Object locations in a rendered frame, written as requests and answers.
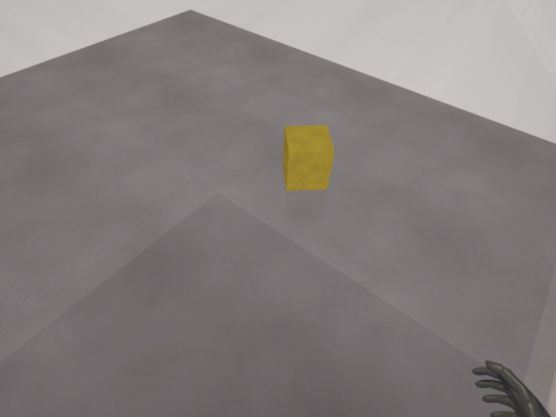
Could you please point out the carton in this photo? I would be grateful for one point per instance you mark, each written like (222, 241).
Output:
(308, 154)

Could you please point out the right robot hand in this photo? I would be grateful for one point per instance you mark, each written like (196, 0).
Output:
(518, 397)

